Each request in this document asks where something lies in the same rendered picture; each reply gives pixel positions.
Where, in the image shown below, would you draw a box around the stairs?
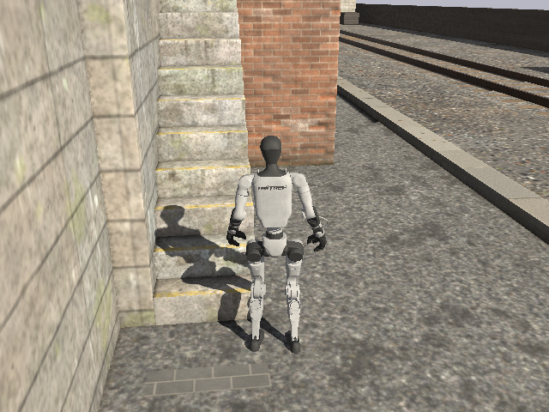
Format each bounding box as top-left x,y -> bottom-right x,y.
153,0 -> 255,325

